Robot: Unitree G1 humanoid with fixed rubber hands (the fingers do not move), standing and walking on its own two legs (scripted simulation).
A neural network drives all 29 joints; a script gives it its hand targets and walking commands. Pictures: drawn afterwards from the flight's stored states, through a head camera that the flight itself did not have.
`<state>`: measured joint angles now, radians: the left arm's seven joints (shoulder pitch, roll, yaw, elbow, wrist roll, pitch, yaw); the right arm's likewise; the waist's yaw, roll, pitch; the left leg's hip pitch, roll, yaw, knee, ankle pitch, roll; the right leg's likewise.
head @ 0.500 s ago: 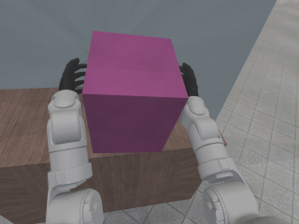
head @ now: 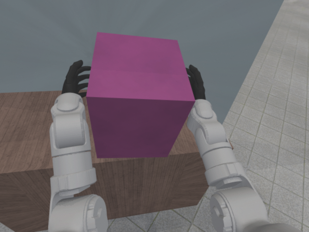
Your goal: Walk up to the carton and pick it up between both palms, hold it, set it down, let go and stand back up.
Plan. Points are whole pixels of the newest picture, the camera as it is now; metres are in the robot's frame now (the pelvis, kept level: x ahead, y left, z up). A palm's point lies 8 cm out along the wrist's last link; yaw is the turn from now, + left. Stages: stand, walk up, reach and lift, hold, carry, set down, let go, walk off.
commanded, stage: hold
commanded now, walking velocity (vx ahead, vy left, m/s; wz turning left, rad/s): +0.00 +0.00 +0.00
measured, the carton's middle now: (135, 101) +0.40 +0.01 +0.15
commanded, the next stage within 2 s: none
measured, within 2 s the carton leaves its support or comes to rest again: neither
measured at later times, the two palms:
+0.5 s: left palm (67, 96) +0.36 +0.16 +0.20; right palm (191, 98) +0.36 -0.13 +0.18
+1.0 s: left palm (69, 95) +0.36 +0.16 +0.20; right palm (192, 97) +0.36 -0.13 +0.18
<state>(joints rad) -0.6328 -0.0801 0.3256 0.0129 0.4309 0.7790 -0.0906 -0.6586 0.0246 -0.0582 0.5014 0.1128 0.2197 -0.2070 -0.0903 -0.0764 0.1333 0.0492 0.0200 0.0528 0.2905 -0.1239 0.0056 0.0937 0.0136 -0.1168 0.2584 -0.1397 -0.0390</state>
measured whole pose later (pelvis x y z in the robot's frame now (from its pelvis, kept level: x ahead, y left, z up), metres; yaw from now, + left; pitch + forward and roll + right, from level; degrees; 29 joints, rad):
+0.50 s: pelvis +0.00 +0.01 +0.00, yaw +0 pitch -13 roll -1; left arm -0.61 -0.07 0.30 -0.03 0.44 0.80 -0.09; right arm -0.64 0.02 -0.04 0.47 0.13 0.22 -0.21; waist -0.09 -0.08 0.14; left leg 0.05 0.01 0.05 0.31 -0.14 0.02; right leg 0.11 0.00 -0.12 0.26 -0.15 -0.03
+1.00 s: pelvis +0.00 +0.00 +0.00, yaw +0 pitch -13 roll +0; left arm -0.62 -0.08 0.32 0.00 0.43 0.79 -0.09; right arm -0.66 0.03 -0.06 0.49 0.12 0.22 -0.20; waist -0.09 -0.08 0.14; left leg 0.06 0.01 0.05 0.30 -0.13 0.01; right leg 0.11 0.01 -0.12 0.26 -0.14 -0.03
